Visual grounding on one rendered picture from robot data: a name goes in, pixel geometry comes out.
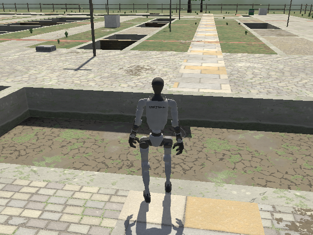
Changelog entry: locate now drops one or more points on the right robot thigh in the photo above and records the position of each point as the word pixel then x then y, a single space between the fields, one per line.
pixel 167 145

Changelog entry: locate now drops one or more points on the right robot upper arm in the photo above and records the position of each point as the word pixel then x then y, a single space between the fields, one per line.
pixel 174 112

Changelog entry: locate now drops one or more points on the right robot forearm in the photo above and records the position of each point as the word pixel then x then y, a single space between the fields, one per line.
pixel 178 133

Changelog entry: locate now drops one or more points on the humanoid robot torso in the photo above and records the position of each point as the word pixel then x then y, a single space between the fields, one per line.
pixel 156 114

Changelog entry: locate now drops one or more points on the robot right hand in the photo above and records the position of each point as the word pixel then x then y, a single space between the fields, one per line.
pixel 180 149

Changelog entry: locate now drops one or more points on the robot left hand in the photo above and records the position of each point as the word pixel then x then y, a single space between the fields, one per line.
pixel 133 140

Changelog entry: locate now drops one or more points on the left robot upper arm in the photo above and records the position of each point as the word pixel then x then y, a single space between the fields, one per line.
pixel 139 111

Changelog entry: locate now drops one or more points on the left robot forearm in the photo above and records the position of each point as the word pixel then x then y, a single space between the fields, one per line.
pixel 134 130

